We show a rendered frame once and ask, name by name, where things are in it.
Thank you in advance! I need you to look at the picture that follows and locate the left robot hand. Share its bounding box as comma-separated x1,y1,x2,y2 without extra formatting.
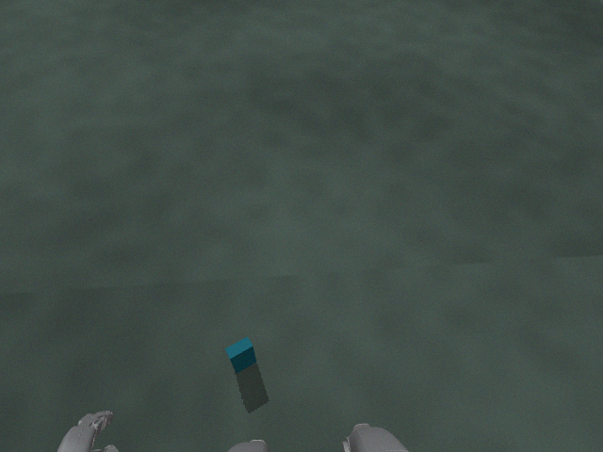
57,411,119,452

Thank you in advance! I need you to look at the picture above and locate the carton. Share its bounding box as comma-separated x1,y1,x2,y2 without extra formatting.
225,336,256,373

